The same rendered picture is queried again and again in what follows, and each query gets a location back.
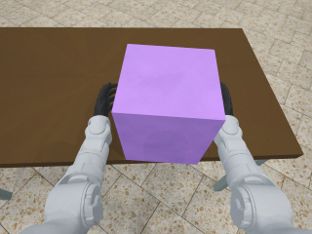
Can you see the robot left upper arm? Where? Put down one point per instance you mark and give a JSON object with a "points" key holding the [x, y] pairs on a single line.
{"points": [[71, 208]]}

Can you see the robot right forearm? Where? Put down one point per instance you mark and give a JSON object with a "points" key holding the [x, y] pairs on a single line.
{"points": [[237, 159]]}

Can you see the table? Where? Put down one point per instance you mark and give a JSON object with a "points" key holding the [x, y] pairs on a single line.
{"points": [[50, 79]]}

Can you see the robot right upper arm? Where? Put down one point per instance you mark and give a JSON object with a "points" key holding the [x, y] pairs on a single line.
{"points": [[262, 209]]}

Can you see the carton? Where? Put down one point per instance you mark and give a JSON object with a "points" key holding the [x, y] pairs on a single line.
{"points": [[168, 105]]}

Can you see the left robot hand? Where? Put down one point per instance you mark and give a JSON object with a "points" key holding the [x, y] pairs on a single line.
{"points": [[102, 106]]}

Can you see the right robot hand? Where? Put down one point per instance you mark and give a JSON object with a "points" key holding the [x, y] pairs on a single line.
{"points": [[226, 98]]}

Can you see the robot left forearm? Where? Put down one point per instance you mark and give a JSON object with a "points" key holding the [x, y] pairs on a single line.
{"points": [[92, 156]]}

